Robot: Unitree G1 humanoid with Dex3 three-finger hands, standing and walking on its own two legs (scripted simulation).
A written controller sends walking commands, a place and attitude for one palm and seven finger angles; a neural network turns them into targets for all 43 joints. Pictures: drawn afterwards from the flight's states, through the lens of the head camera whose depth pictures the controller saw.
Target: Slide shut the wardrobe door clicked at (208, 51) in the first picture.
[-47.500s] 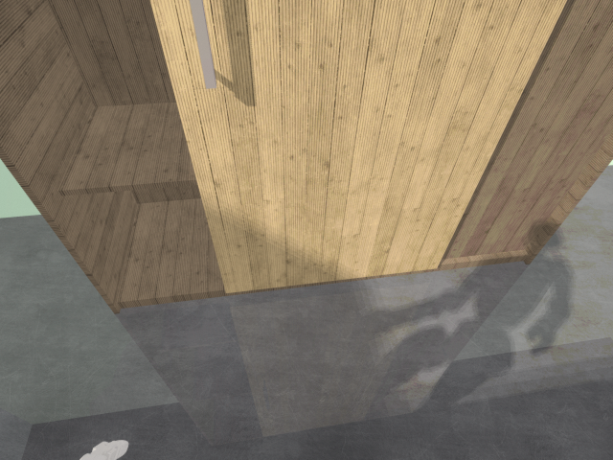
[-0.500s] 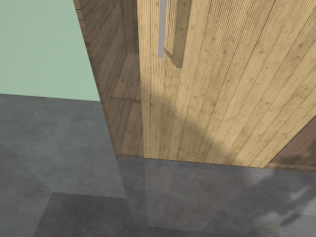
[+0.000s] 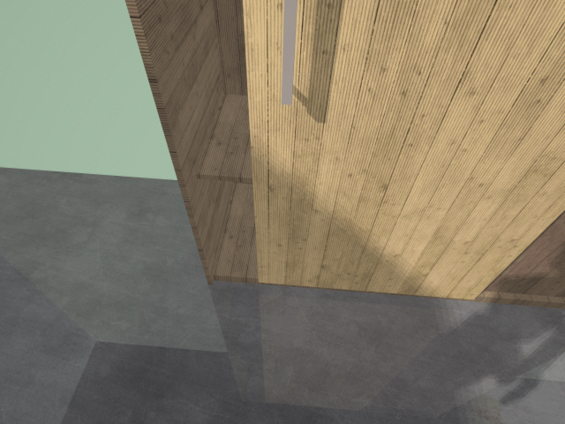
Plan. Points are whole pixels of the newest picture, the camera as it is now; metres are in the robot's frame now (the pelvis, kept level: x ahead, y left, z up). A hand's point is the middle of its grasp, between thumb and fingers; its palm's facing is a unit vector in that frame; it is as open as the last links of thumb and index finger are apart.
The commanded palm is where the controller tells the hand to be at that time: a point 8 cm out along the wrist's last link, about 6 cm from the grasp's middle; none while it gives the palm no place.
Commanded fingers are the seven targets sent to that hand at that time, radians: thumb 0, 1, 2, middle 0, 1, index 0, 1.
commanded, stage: look to check the result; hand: right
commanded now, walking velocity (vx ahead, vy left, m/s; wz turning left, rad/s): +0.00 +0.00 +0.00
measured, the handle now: (291, 4) +0.68 +0.04 +0.27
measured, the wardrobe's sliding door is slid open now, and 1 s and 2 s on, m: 0.18 0.18 0.18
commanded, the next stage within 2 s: take the last steps up to it in 0.04 s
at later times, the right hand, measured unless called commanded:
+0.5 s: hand out of the picture +0.04 -0.16 -0.18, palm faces +0.00 +0.98 -0.20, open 7.4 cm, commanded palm none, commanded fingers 0.00 -0.90 -0.90 0.20 0.30 0.20 0.30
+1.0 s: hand (359, 367) +0.26 -0.12 -0.18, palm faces -0.06 +0.98 -0.19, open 7.4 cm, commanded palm none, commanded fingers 0.00 -0.90 -0.90 0.20 0.30 0.20 0.30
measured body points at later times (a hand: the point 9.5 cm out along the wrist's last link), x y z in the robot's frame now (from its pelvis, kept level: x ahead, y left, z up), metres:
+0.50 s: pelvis +0.04 +0.03 -0.01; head +0.06 +0.04 +0.44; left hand -0.02 +0.25 -0.17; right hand +0.04 -0.21 -0.16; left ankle +0.02 +0.12 -0.74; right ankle -0.01 -0.10 -0.74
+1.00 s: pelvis +0.16 +0.07 -0.01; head +0.20 +0.07 +0.44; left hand +0.15 +0.30 -0.17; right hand +0.26 -0.17 -0.16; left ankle +0.20 +0.22 -0.74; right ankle +0.17 -0.08 -0.74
